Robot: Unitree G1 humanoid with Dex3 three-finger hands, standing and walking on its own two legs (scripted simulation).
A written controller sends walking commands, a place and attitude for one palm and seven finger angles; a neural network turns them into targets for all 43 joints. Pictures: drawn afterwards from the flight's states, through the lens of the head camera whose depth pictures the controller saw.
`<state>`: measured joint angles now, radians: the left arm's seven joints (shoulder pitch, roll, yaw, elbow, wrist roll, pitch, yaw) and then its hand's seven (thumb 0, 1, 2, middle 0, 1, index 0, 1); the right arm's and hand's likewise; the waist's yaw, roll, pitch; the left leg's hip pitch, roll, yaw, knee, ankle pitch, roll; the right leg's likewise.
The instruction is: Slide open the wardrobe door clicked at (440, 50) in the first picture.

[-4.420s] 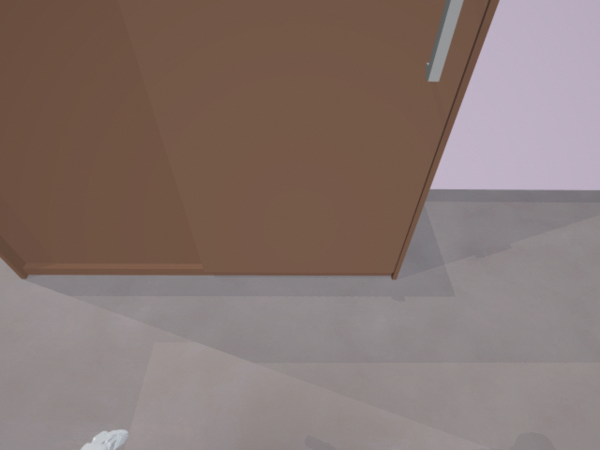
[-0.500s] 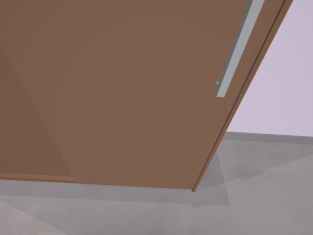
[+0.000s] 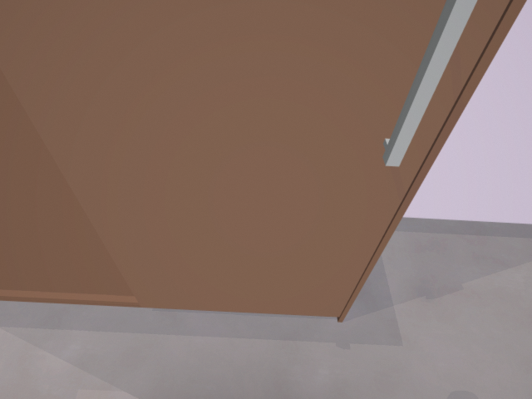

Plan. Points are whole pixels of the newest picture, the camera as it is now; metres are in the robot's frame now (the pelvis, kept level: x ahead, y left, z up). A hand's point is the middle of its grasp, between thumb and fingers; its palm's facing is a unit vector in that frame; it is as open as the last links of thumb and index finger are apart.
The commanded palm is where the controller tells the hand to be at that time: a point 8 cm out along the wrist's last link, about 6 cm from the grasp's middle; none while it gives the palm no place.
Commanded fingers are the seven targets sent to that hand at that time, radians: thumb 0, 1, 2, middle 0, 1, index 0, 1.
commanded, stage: come to a stop and stand still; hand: right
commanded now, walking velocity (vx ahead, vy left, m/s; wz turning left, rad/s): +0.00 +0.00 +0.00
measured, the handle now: (417, 85) +0.52 -0.19 +0.24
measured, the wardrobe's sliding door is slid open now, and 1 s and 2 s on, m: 0.00 0.00 0.00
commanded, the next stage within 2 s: look again from close up in 0.20 s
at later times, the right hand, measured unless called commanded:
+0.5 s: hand out of the picture +0.02 -0.17 -0.17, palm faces +0.02 +0.98 -0.20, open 7.4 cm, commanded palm none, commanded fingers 0.00 -0.90 -0.90 0.20 0.30 0.20 0.30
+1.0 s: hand out of the picture +0.03 -0.17 -0.17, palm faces +0.02 +0.98 -0.21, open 7.4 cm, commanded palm none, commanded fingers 0.00 -0.90 -0.90 0.20 0.30 0.20 0.30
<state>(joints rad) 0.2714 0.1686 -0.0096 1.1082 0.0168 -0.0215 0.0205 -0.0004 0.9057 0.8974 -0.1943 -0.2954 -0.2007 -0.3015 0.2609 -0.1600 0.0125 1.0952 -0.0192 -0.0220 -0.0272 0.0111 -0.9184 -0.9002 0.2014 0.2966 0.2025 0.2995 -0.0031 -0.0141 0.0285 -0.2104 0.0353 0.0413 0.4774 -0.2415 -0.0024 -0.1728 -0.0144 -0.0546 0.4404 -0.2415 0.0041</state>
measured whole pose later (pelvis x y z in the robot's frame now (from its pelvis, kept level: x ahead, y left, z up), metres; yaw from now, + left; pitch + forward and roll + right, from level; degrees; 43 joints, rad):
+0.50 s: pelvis +0.01 +0.01 +0.00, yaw +0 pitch -1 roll +0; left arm 0.25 0.16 -0.01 1.13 0.02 -0.02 0.03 0.00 0.91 0.90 -0.19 -0.30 -0.20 -0.30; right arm 0.26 -0.16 0.01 1.10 -0.02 -0.02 -0.03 0.01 -0.91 -0.90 0.20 0.30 0.20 0.30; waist -0.01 0.00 0.04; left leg -0.19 0.02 0.05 0.46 -0.25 0.01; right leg -0.16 -0.03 -0.05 0.43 -0.25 0.02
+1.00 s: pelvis +0.02 +0.01 +0.00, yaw +0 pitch -1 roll +0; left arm 0.25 0.16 -0.01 1.14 0.02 -0.02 0.03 0.00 0.91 0.90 -0.20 -0.30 -0.20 -0.30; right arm 0.25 -0.17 0.00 1.11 -0.02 -0.02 -0.03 0.01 -0.91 -0.90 0.20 0.30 0.20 0.30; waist -0.01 0.00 0.04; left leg -0.17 0.02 0.05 0.45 -0.25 0.01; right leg -0.14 -0.03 -0.05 0.41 -0.25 0.02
